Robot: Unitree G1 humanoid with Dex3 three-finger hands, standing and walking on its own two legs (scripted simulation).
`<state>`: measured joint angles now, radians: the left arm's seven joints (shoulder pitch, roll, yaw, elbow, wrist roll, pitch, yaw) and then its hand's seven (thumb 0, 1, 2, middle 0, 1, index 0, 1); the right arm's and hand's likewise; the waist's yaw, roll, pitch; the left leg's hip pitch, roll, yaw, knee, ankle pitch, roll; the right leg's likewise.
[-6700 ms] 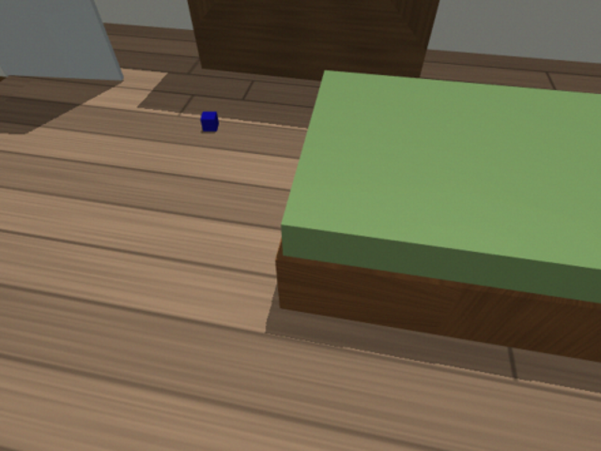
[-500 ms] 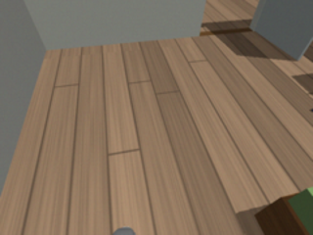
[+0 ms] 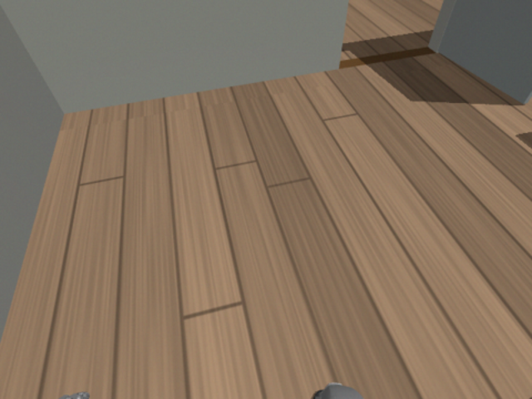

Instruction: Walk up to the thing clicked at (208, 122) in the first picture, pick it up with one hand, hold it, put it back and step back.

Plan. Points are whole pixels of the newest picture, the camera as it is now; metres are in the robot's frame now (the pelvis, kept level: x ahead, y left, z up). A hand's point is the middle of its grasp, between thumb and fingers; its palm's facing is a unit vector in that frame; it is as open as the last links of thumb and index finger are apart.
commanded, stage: walk up
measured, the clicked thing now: out of the picture +1.00 -1.48 -0.72
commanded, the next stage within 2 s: none
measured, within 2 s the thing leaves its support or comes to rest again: neither
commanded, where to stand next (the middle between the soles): +0.98 -0.01 m, yaw +2 degrees
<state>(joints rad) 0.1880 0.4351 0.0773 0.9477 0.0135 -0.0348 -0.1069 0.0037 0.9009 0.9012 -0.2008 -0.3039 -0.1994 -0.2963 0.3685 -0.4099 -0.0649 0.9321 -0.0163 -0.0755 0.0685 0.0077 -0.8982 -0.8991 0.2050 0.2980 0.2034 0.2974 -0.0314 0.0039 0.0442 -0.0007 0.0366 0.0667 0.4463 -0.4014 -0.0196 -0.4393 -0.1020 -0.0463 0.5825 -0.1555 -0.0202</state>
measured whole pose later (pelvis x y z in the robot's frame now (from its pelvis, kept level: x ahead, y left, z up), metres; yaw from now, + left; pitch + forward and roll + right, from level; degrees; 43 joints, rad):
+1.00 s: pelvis +0.47 -0.04 +0.00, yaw +2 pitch -3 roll +1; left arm 0.22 0.39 0.05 0.85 0.00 -0.08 -0.06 0.00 0.90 0.90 -0.20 -0.30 -0.20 -0.30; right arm 0.30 -0.45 -0.05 0.92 0.00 -0.04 0.04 0.01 -0.90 -0.90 0.20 0.30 0.20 0.30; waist 0.00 0.06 0.09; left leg -0.38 0.06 0.00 1.10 -0.39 0.03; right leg -0.31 -0.04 -0.09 0.60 -0.24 -0.04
